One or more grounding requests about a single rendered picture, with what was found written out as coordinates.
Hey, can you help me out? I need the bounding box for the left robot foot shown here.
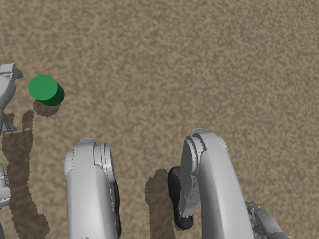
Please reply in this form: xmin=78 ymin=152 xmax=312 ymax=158
xmin=113 ymin=180 xmax=122 ymax=238

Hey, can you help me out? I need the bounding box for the left robot hand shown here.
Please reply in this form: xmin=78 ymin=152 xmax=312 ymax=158
xmin=0 ymin=63 xmax=23 ymax=132

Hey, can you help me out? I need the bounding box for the right robot foot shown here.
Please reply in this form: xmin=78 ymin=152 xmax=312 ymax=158
xmin=168 ymin=166 xmax=193 ymax=230

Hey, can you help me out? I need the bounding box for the right robot hand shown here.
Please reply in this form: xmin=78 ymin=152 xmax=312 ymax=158
xmin=245 ymin=201 xmax=283 ymax=239

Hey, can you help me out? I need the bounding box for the left robot arm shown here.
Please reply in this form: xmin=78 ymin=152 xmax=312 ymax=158
xmin=0 ymin=109 xmax=12 ymax=239

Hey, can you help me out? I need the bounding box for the tin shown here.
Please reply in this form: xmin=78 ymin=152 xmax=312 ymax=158
xmin=28 ymin=75 xmax=65 ymax=106

